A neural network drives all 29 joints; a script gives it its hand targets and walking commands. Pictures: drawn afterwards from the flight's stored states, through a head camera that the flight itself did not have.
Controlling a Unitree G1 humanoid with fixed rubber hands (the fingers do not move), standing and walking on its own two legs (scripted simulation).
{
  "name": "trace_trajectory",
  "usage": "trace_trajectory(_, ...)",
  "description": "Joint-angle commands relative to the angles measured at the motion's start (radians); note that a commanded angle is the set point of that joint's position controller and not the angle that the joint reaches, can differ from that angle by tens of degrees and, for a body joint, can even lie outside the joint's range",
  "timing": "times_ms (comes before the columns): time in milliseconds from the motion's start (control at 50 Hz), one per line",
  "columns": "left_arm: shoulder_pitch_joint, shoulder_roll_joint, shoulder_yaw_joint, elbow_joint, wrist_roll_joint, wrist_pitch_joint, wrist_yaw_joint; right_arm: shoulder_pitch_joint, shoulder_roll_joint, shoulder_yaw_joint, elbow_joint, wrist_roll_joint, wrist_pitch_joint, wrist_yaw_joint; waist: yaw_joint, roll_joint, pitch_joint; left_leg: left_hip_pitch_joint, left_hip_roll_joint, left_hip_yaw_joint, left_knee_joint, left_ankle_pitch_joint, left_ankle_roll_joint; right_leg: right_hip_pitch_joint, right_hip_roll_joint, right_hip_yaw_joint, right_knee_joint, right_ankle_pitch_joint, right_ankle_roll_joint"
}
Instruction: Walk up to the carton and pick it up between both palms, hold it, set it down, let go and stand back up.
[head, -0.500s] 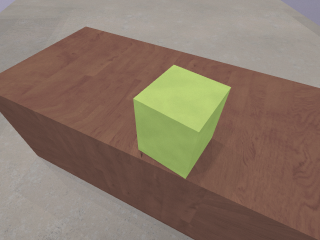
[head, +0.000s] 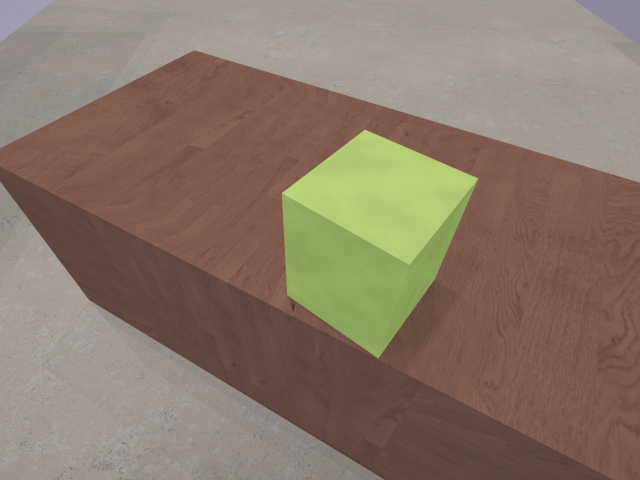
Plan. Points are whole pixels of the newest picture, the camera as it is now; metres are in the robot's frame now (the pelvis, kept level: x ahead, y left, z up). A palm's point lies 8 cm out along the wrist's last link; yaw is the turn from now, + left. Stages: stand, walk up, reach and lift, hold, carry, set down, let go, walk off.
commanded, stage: walk up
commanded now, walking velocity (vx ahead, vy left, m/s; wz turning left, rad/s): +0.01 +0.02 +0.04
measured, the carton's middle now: (371, 243) +0.49 -0.07 +0.00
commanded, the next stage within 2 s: none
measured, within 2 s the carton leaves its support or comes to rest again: neither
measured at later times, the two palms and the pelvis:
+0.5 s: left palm out of the picture -0.07 +0.31 -0.15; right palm out of the picture +0.06 -0.20 -0.14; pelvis +0.01 +0.07 -0.02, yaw -7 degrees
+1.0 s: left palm (129, 400) +0.26 +0.29 -0.11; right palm out of the picture -0.01 -0.08 -0.18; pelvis +0.09 +0.11 -0.01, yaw -20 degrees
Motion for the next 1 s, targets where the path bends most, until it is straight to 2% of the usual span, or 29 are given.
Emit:
trace_trajectory(0,0.064,0.119,0.016,-0.028,-0.003,-0.016,0.001,0.087,-0.092,-0.008,-0.026,0.005,-0.019,-0.009,-0.006,0.011,0.003,-0.111,0.139,-0.129,-0.121,0.694,0.011,0.105,-0.042,0.089,-0.074,0.355,-0.035)
trace_trajectory(100,0.061,0.119,0.017,-0.029,0.005,-0.015,0.001,0.098,-0.106,-0.013,-0.015,0.002,-0.016,-0.009,-0.021,-0.001,0.025,-0.108,0.151,-0.136,-0.12,0.71,0.006,0.089,-0.05,0.073,-0.048,0.362,-0.022)
trace_trajectory(180,0.071,0.08,0.015,-0.013,0.001,-0.016,-0.003,0.05,-0.124,-0.016,-0.015,-0.006,-0.013,-0.008,0.012,-0.01,0.017,-0.116,0.144,-0.09,-0.12,0.678,0.012,0.092,-0.051,0.099,-0.085,0.335,-0.035)
trace_trajectory(200,0.281,0.175,0.041,0.04,0.016,-0.011,0.017,-0.031,-0.272,-0.059,-0.063,-0.044,0.015,0.0,0.103,0.144,0.045,-0.331,0.07,0.091,0.112,0.306,-0.041,0.188,-0.257,0.341,-0.065,0.592,-0.14)
trace_trajectory(220,0.425,0.263,0.059,0.088,0.019,-0.007,0.032,-0.087,-0.234,-0.051,-0.116,-0.066,0.025,0.013,0.153,-0.048,0.046,-0.518,0.047,0.101,0.357,-0.174,-0.074,0.269,-0.425,0.592,-0.172,0.522,-0.253)
trace_trajectory(240,0.436,0.296,0.074,0.104,0.031,-0.002,0.045,-0.087,-0.2,-0.044,-0.109,-0.074,0.031,0.018,0.149,-0.081,0.06,-0.574,0.11,0.034,0.496,-0.218,-0.076,0.241,-0.486,0.662,-0.235,0.35,-0.31)
trace_trajectory(260,0.366,0.312,0.091,0.067,0.036,-0.002,0.045,-0.072,-0.151,-0.043,-0.136,-0.069,0.028,0.025,0.119,-0.158,0.063,-0.591,0.162,-0.021,0.573,-0.182,-0.069,0.161,-0.495,0.667,-0.27,0.187,-0.314)
trace_trajectory(300,0.223,0.255,0.087,0.011,0.041,-0.011,0.037,-0.123,-0.125,-0.044,-0.187,-0.047,0.019,0.044,0.065,-0.219,0.148,-0.535,0.228,-0.069,0.595,-0.095,-0.102,-0.087,-0.418,0.612,-0.335,-0.08,-0.238)
trace_trajectory(340,0.086,0.229,0.082,-0.041,0.038,-0.018,0.02,-0.079,-0.112,-0.036,-0.198,-0.031,0.018,0.059,0.002,-0.295,0.162,-0.425,0.225,-0.037,0.454,-0.052,-0.123,-0.235,-0.338,0.486,-0.341,-0.123,-0.158)
trace_trajectory(380,0.035,0.222,0.093,-0.076,0.038,-0.017,0.014,-0.026,-0.127,-0.034,-0.186,-0.022,0.015,0.069,-0.038,-0.297,0.172,-0.241,0.178,0.055,0.244,-0.08,-0.135,-0.345,-0.244,0.368,-0.327,-0.002,-0.127)
trace_trajectory(420,-0.024,0.26,0.115,-0.104,0.038,-0.016,0.008,0.123,-0.121,-0.025,-0.134,-0.016,0.011,0.069,-0.11,-0.236,0.136,-0.008,0.13,0.145,0.047,0.067,-0.125,-0.434,-0.152,0.25,-0.187,0.075,-0.092)
trace_trajectory(460,-0.004,0.197,0.106,-0.111,0.03,-0.012,-0.001,0.242,-0.179,-0.052,-0.082,-0.025,0.005,0.061,-0.166,0.013,0.047,0.224,0.118,0.17,-0.055,0.182,-0.122,-0.564,-0.019,0.164,0.047,-0.136,-0.05)
trace_trajectory(480,0.016,0.119,0.088,-0.143,0.024,-0.003,-0.015,0.284,-0.262,-0.066,-0.093,-0.045,-0.006,0.058,-0.176,0.291,-0.012,0.177,0.319,-0.044,-0.204,0.099,-0.088,-0.57,0.09,0.098,0.341,-0.381,-0.029)
trace_trajectory(500,-0.015,0.069,0.084,-0.186,0.014,0.016,-0.011,0.244,-0.354,-0.074,-0.115,-0.044,-0.007,0.047,-0.171,0.476,-0.019,-0.026,0.483,-0.322,-0.373,-0.135,0.029,-0.543,0.096,0.158,0.565,-0.409,-0.03)
trace_trajectory(520,-0.082,0.111,0.092,-0.228,0.016,0.023,-0.016,0.161,-0.336,-0.077,-0.121,-0.037,-0.006,0.031,-0.146,0.477,0.037,-0.142,0.486,-0.366,-0.398,0.015,0.09,-0.49,0.068,0.2,0.636,-0.396,-0.04)
trace_trajectory(560,0.001,0.099,0.081,-0.193,0.003,0.007,-0.035,0.064,-0.262,-0.048,-0.151,-0.029,-0.033,0.006,-0.038,0.219,0.006,-0.002,0.47,-0.2,-0.247,0.593,0.07,-0.522,0.039,0.244,0.73,-0.324,-0.062)
trace_trajectory(580,0.08,0.05,0.08,-0.155,0.003,0.004,-0.038,0.005,-0.264,-0.05,-0.147,-0.034,-0.039,-0.009,0.016,0.147,-0.016,0.078,0.482,-0.121,-0.182,0.73,0.076,-0.538,0.016,0.248,0.768,-0.271,-0.057)
trace_trajectory(640,0.043,0.061,0.07,-0.165,0.004,0.003,-0.038,-0.005,-0.202,-0.036,-0.132,-0.036,-0.032,-0.012,0.013,0.125,-0.083,0.02,0.422,-0.019,-0.17,0.585,0.105,-0.427,0.023,0.215,0.651,-0.194,-0.063)
trace_trajectory(700,-0.042,0.075,0.058,-0.191,-0.002,0.006,-0.044,0.008,-0.174,-0.035,-0.111,-0.05,-0.029,-0.009,-0.02,0.219,-0.026,0.012,0.43,-0.013,-0.259,0.04,0.116,-0.427,0.004,0.185,0.449,-0.142,-0.081)
trace_trajectory(760,-0.053,0.102,0.051,-0.198,-0.004,-0.017,-0.034,0.054,-0.135,-0.026,-0.072,-0.041,-0.021,-0.006,0.003,0.176,-0.021,-0.015,0.37,0.098,-0.07,0.656,0.107,-0.233,0.059,0.133,0.145,-0.041,-0.089)
trace_trajectory(780,0.033,0.104,0.048,-0.17,-0.006,-0.026,-0.029,0.065,-0.161,-0.034,-0.061,-0.033,-0.02,-0.001,0.047,0.123,-0.082,-0.08,0.356,0.121,0.0,0.647,0.087,-0.075,0.069,0.123,0.043,0.119,-0.094)
trace_trajectory(800,0.149,0.139,0.059,-0.121,-0.003,-0.033,-0.024,0.05,-0.169,-0.037,-0.064,-0.032,-0.017,0.004,0.108,-0.009,-0.138,-0.206,0.324,0.164,0.123,0.446,0.051,0.134,0.051,0.134,-0.04,0.233,-0.102)
trace_trajectory(820,0.236,0.231,0.077,-0.09,0.014,-0.041,-0.014,0.055,-0.113,-0.018,-0.084,-0.028,-0.021,0.016,0.137,-0.265,-0.156,-0.435,0.244,0.235,0.384,-0.016,-0.021,0.314,-0.199,0.44,-0.209,0.085,-0.151)
trace_trajectory(840,0.261,0.319,0.103,-0.085,0.018,-0.033,-0.013,0.007,-0.073,-0.02,-0.106,-0.04,-0.006,0.027,0.141,-0.378,-0.061,-0.583,0.175,0.172,0.549,-0.175,-0.07,0.24,-0.394,0.709,-0.339,-0.015,-0.213)
trace_trajectory(860,0.247,0.332,0.11,-0.083,0.013,-0.021,-0.012,-0.062,-0.147,-0.039,-0.133,-0.037,0.009,0.035,0.148,-0.393,-0.035,-0.542,0.182,0.111,0.6,-0.128,-0.086,0.095,-0.397,0.769,-0.361,-0.01,-0.277)
trace_trajectory(880,0.168,0.258,0.085,-0.111,0.016,-0.025,-0.013,-0.113,-0.174,-0.042,-0.152,-0.026,0.016,0.048,0.126,-0.342,0.05,-0.501,0.194,0.084,0.628,-0.092,-0.102,-0.03,-0.374,0.723,-0.328,0.384,-0.283)
trace_trajectory(920,0.071,0.187,0.051,-0.136,0.002,-0.045,-0.001,0.013,-0.116,-0.037,-0.069,-0.03,0.021,0.062,0.029,-0.144,0.041,-0.471,0.202,0.08,0.689,-0.013,-0.126,0.025,-0.294,0.423,-0.186,1.032,-0.222)
trace_trajectory(940,0.043,0.208,0.054,-0.147,0.0,-0.052,0.003,0.07,-0.081,-0.029,-0.046,-0.034,0.025,0.061,0.003,-0.126,0.026,-0.438,0.199,0.073,0.697,0.012,-0.132,0.008,-0.289,0.351,-0.16,1.141,-0.209)
trace_trajectory(980,0.038,0.206,0.05,-0.147,-0.009,-0.065,-0.009,0.039,-0.069,-0.023,-0.054,-0.023,0.034,0.053,0.017,-0.145,0.046,-0.353,0.196,0.063,0.652,0.036,-0.149,-0.119,-0.235,0.298,-0.16,1.036,-0.199)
